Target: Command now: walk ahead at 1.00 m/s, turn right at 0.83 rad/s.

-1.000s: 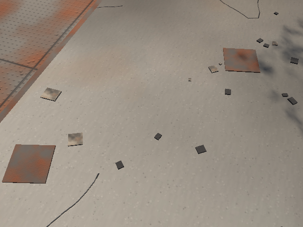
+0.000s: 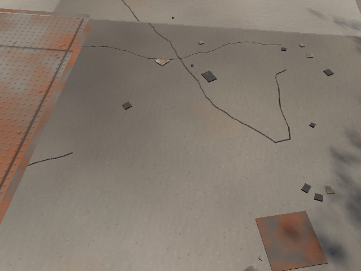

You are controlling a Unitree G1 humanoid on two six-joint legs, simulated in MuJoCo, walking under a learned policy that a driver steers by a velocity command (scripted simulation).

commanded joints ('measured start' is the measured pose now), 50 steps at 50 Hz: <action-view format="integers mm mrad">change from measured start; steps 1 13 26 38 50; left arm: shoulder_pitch -25 -212 14 26 -355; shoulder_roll -39 58 146 188 27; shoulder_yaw -12 -19 36 40 -88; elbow -107 -222 -140 -84 -360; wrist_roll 25 17 2 59 52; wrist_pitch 34 43 -21 -24 -26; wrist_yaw -27 -69 13 26 -35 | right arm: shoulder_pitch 169 231 -72 360 253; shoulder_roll -40 -220 -83 -228 -170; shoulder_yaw -17 -50 13 -56 -65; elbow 35 49 -226 -106 -34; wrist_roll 26 36 -13 37 54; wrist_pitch -25 -10 45 33 13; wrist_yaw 3 -32 10 -22 14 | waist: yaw -35 80 -61 -264 -46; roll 119 125 120 -59 84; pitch -35 -9 63 -265 78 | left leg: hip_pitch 249 406 -286 409 -62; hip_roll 282 215 121 -11 22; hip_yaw -272 194 -154 -97 -497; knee -323 -136 535 41 -437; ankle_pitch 3 1269 -70 -4 24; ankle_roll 73 -17 -111 120 252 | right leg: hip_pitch -310 -32 36 333 -142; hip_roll -120 79 -16 -44 -46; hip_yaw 32 -262 381 122 -16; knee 40 -532 -1126 -315 -512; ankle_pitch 38 256 188 1040 177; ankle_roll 10 -85 -238 -17 159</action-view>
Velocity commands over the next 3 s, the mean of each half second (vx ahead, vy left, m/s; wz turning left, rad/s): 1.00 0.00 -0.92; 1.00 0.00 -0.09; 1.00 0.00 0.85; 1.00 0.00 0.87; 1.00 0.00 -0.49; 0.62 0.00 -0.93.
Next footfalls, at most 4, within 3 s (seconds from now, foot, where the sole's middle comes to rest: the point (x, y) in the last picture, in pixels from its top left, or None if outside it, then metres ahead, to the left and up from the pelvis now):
0.32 right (215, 269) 0.47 -0.08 -0.77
0.76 left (230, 163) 0.93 -0.16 -0.77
1.18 right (303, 124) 1.17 -0.52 -0.77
1.62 left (260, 64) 1.61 -0.36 -0.77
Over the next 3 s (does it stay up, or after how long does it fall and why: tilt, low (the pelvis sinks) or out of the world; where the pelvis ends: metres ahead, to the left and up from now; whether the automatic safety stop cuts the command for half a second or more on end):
stays up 2.61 -0.25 -0.01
